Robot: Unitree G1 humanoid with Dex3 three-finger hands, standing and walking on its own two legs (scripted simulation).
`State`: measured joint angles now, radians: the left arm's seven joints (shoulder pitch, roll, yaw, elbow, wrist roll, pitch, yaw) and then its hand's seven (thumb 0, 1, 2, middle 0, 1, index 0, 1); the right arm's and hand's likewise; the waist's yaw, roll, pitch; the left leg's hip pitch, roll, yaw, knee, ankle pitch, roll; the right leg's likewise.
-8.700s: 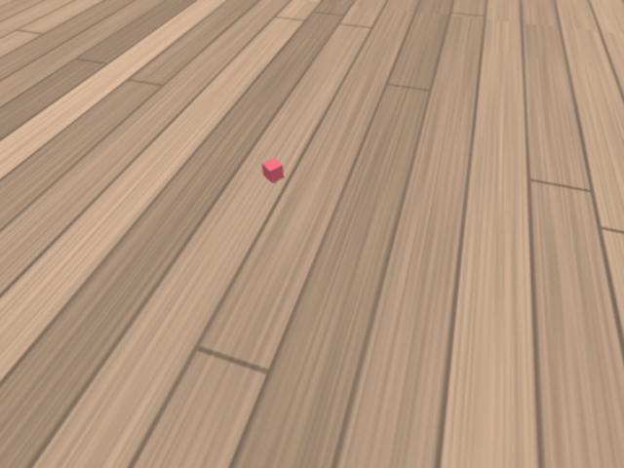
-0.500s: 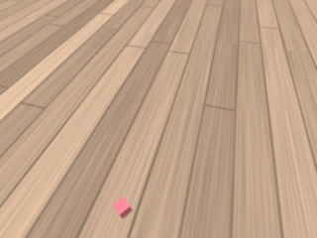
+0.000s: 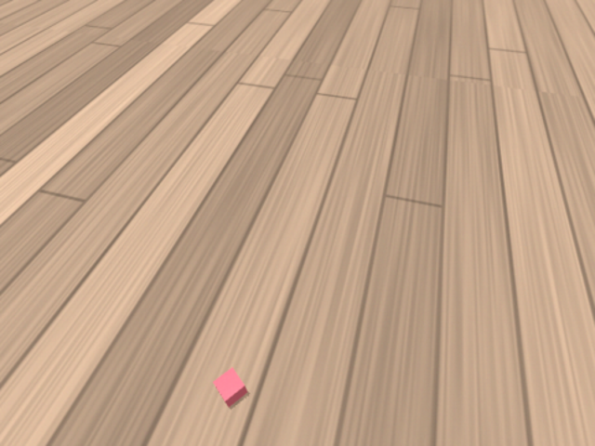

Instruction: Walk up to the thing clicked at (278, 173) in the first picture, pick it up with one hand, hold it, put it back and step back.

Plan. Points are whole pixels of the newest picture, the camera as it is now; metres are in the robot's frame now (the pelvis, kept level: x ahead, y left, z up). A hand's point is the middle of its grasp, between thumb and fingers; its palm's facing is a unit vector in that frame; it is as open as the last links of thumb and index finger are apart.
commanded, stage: stand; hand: left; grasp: from above
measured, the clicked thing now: (230, 387) +0.41 +0.23 -0.75
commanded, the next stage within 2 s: rise first in 0.20 s
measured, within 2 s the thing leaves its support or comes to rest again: neither
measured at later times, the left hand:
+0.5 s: hand out of the picture +0.14 +0.25 -0.17, palm faces +0.01 -0.94 -0.34, open 8.4 cm
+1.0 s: hand out of the picture +0.11 +0.27 -0.23, palm faces -0.12 -0.85 -0.51, open 13.9 cm
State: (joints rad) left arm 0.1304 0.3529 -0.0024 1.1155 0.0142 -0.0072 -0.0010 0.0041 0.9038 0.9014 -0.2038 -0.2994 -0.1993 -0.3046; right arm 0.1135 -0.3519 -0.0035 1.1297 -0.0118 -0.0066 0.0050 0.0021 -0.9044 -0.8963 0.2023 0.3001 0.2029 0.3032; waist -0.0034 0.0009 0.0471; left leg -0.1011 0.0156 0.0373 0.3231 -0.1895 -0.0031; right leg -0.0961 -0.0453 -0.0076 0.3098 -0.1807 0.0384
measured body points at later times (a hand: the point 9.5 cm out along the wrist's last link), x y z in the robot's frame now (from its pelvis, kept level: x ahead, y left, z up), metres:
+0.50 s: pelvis -0.02 +0.00 -0.02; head +0.04 +0.01 +0.43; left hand +0.14 +0.30 -0.14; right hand +0.09 -0.27 -0.14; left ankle -0.01 +0.12 -0.75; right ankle -0.01 -0.14 -0.75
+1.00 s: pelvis -0.02 +0.00 -0.09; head +0.07 +0.01 +0.35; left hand +0.12 +0.31 -0.20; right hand +0.14 -0.25 -0.18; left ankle -0.01 +0.12 -0.75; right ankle -0.01 -0.14 -0.75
